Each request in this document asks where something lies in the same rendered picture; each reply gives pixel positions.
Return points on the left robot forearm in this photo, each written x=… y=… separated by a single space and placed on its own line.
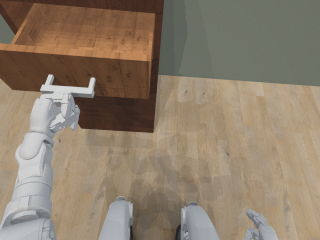
x=33 y=186

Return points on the robot right thigh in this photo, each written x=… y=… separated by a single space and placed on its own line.
x=197 y=223

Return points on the right robot hand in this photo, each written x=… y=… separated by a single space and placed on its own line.
x=265 y=232

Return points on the left robot hand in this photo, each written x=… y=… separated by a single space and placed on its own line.
x=52 y=112

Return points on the robot left upper arm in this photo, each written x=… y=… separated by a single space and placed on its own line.
x=37 y=229

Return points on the robot left thigh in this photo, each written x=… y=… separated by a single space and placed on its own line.
x=118 y=220

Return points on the robot thigh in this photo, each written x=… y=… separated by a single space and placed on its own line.
x=118 y=220
x=197 y=223

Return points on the handle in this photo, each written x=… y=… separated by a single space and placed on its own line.
x=83 y=92

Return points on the cabinet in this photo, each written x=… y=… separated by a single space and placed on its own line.
x=106 y=112

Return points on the drawer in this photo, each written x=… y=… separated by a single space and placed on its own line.
x=75 y=44

